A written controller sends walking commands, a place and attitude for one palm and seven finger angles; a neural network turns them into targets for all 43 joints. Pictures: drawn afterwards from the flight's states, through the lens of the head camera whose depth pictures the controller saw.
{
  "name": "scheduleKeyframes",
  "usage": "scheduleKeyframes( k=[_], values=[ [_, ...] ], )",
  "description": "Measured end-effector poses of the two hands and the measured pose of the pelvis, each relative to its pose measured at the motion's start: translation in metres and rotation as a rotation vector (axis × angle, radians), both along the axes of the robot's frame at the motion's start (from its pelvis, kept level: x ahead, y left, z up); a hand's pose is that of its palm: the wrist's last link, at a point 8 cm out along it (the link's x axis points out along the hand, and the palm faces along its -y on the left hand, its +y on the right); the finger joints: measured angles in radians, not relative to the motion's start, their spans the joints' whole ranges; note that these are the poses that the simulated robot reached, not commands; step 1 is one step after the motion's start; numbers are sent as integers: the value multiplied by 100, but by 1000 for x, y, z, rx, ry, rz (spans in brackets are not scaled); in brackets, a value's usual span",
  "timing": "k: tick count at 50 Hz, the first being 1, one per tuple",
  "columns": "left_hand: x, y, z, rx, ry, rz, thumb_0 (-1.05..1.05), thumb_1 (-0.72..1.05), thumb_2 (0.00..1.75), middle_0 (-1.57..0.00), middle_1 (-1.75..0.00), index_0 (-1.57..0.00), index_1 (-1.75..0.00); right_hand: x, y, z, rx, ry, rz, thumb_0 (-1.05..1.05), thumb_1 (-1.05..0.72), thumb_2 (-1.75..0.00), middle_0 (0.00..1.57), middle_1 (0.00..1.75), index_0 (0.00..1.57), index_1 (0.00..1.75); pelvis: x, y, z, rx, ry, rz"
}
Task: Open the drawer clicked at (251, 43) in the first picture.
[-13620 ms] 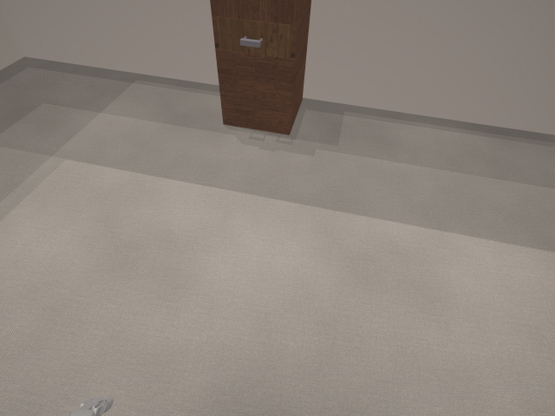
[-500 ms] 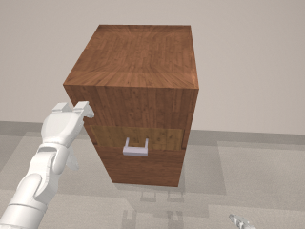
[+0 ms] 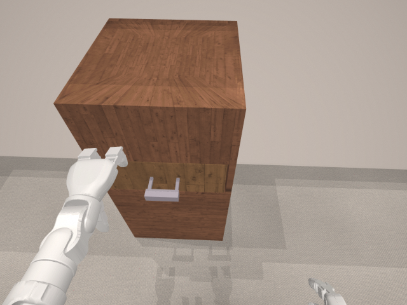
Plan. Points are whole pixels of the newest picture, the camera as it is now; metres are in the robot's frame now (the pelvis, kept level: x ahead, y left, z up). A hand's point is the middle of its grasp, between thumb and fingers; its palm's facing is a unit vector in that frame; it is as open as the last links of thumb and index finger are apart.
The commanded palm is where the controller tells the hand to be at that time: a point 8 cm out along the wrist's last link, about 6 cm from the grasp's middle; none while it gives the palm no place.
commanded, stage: move the hooked fingers above the handle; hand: left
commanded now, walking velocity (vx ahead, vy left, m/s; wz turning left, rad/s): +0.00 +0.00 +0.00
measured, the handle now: (163, 188) +0.46 +0.18 -0.20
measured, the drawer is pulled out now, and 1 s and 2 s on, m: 0.00 0.00 0.00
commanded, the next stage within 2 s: none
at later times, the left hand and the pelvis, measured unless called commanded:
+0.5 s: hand (139, 193) +0.37 +0.20 -0.06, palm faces -0.06 -0.05 -1.00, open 13.8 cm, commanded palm +0.35 +0.21 -0.01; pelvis +0.01 -0.04 -0.03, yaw -1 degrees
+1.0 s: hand (157, 192) +0.41 +0.17 -0.13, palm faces +0.03 -0.05 -1.00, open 13.8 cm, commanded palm +0.39 +0.18 -0.08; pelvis -0.01 -0.02 -0.08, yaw -1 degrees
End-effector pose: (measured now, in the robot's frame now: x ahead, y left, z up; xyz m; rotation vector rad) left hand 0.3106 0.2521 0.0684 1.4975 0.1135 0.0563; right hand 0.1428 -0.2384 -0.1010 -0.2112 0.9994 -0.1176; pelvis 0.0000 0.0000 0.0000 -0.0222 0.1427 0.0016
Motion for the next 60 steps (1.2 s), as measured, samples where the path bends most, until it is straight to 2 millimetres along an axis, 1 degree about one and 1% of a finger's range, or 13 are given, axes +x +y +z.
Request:
scheduleKeyframes(
  k=[4,8,13,19,23,27,30,34,39,44,49,54,60],
  values=[
    [8,-16,-14,-11,35,-42,0,-49,30,-32,-120,-32,-120,-10,-16,-6,-18,26,-34,1,-90,-90,21,30,20,30,4,-8,-3,2,21,-7],
    [14,-31,-21,-16,11,-91,0,-49,30,-32,-120,-32,-120,-18,-31,-12,-36,47,-69,1,-90,-90,21,30,20,30,8,-15,-8,6,46,-22],
    [20,-34,-30,13,-39,-61,0,-49,30,-32,-120,-32,-120,-24,-46,-23,-39,72,-92,1,-90,-90,20,30,20,30,11,-23,-16,15,86,-34],
    [26,-33,-57,50,8,15,0,-49,30,-32,-120,-32,-120,-27,-56,-38,-36,102,-98,1,-90,-90,20,30,20,30,12,-32,-25,20,132,-28],
    [34,-45,-71,30,32,-9,0,-49,30,-32,-120,-32,-120,-27,-60,-44,-48,112,-108,1,-90,-90,21,30,20,30,12,-36,-30,21,157,-27],
    [45,-56,-78,16,1,-52,0,-49,30,-32,-120,-32,-120,-29,-63,-49,-61,112,-119,1,-90,-90,21,30,20,30,13,-38,-37,21,182,-30],
    [50,-58,-81,28,-35,-55,0,-49,30,-32,-120,-32,-120,-31,-64,-54,-58,115,-124,1,-90,-90,21,30,20,30,12,-38,-42,21,199,-36],
    [50,-52,-90,57,-38,-9,1,-49,30,-32,-120,-32,-120,-37,-62,-63,-40,130,-129,1,-90,-90,20,30,20,30,11,-36,-48,24,217,-42],
    [44,-47,-115,61,46,25,0,-49,30,-32,-120,-32,-120,-48,-56,-72,-36,164,-121,1,-90,-90,21,30,20,30,5,-33,-54,20,232,-33],
    [51,-59,-136,28,53,-68,0,-49,30,-32,-120,-32,-120,-62,-53,-82,-68,201,-116,1,-90,-90,21,30,20,30,-3,-29,-65,3,265,-17],
    [71,-76,-141,19,-59,-140,0,-49,30,-33,-120,-33,-120,-79,-51,-98,-81,240,-128,1,-90,-90,21,30,20,30,-10,-23,-82,-14,307,-15],
    [89,-73,-153,40,-88,-43,0,-49,30,-32,-120,-32,-120,-98,-44,-112,-56,283,-148,1,-90,-90,21,30,20,30,-16,-17,-93,-13,334,-32],
    [80,-67,-152,50,-22,7,0,-49,30,-32,-120,-33,-122,-117,-31,-111,-13,325,-180,1,-90,-90,21,30,20,30,-16,-12,-86,-8,315,-49]
  ],
)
